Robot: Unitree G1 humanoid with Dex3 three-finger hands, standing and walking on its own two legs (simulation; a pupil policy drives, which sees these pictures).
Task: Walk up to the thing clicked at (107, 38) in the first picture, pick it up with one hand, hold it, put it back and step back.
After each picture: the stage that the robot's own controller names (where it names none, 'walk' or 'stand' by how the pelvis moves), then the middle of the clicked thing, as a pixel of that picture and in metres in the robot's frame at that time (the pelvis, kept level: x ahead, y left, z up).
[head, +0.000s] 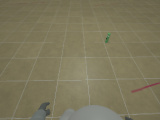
stand; (107, 38) +1.79 -0.44 -0.66
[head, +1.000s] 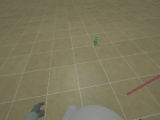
walk; (95, 40) +1.69 -0.03 -0.63
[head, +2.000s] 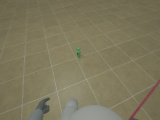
walk; (78, 52) +1.14 +0.24 -0.65
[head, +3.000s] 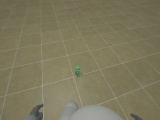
walk; (77, 71) +0.70 +0.18 -0.63
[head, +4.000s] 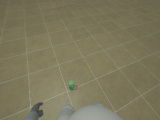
walk; (71, 85) +0.44 +0.17 -0.64
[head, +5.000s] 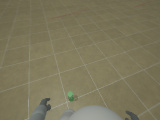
stand; (70, 96) +0.33 +0.19 -0.65
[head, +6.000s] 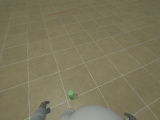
stand; (71, 95) +0.32 +0.18 -0.66
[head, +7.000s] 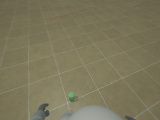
stand; (71, 97) +0.33 +0.18 -0.66
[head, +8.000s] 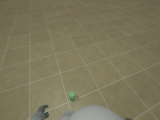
stand; (72, 96) +0.33 +0.17 -0.66
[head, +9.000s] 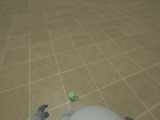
stand; (71, 97) +0.33 +0.17 -0.66
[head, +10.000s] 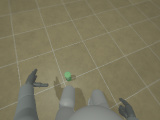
go down; (68, 76) +0.37 +0.18 -0.51
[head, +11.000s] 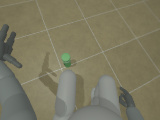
go down; (66, 61) +0.42 +0.20 -0.28
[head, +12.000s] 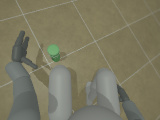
close in; (54, 54) +0.41 +0.23 -0.20
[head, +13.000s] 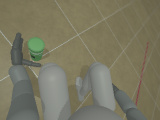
close; (36, 51) +0.40 +0.26 -0.15
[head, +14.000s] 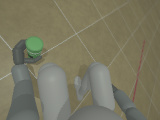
lift; (34, 51) +0.40 +0.26 -0.15
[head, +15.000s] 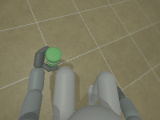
lift; (52, 61) +0.33 +0.25 -0.05
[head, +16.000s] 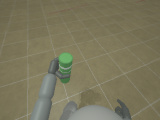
hold; (65, 70) +0.31 +0.16 +0.08
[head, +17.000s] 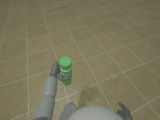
hold; (66, 73) +0.30 +0.16 +0.03
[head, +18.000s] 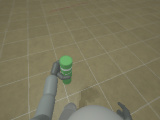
hold; (66, 72) +0.31 +0.16 +0.03
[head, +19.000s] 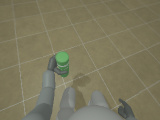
crouch; (63, 66) +0.35 +0.17 -0.02
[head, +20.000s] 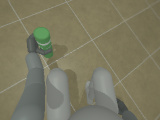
lower; (45, 45) +0.46 +0.24 -0.08
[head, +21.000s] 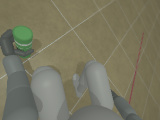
lower; (24, 45) +0.44 +0.28 -0.16
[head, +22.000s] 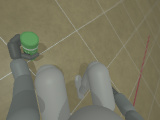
lower; (30, 49) +0.41 +0.27 -0.16
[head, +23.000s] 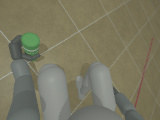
lower; (31, 50) +0.40 +0.28 -0.16
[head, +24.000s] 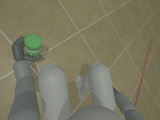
lower; (33, 51) +0.40 +0.27 -0.16
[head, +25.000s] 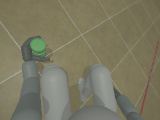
open; (39, 52) +0.41 +0.26 -0.16
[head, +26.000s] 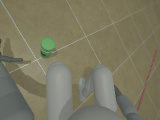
stand; (46, 50) +0.40 +0.25 -0.18
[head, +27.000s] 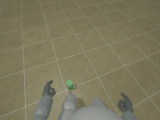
stand; (69, 85) +0.37 +0.18 -0.54
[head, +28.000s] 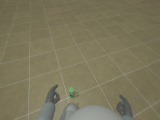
stand; (71, 92) +0.37 +0.17 -0.60
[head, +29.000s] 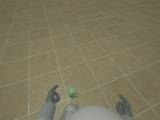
stand; (71, 93) +0.36 +0.17 -0.60
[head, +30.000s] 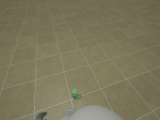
stand; (74, 94) +0.39 +0.16 -0.65
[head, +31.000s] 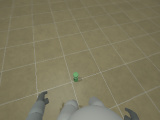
walk; (75, 77) +0.48 +0.13 -0.64
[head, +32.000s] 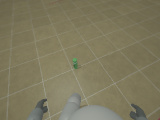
walk; (75, 63) +0.74 +0.24 -0.62
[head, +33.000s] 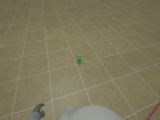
stand; (79, 59) +1.00 +0.18 -0.64
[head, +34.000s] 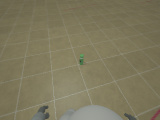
stand; (81, 59) +0.99 +0.14 -0.66
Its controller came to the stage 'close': yes
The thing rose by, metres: 0.69
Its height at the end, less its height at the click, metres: +0.00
